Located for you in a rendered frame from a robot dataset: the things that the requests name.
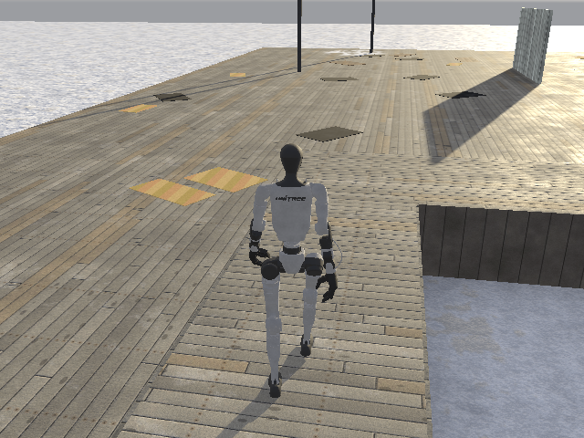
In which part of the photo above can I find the robot right upper arm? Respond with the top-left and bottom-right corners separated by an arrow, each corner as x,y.
310,182 -> 329,235

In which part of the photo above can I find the robot left foot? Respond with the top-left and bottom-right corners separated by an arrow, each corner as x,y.
268,372 -> 282,398

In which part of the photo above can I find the robot left hand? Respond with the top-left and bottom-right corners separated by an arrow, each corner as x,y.
249,248 -> 270,266

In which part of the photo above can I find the robot left shin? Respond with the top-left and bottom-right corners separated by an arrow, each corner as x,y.
266,318 -> 280,384

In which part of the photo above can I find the robot right hand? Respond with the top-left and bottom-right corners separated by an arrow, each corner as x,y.
316,272 -> 338,302

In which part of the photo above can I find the left robot forearm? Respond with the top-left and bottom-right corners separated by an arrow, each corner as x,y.
249,218 -> 263,252

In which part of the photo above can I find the robot left upper arm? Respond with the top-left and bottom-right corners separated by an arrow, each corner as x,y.
252,183 -> 273,232

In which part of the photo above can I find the right robot forearm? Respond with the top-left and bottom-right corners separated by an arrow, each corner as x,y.
319,222 -> 337,274

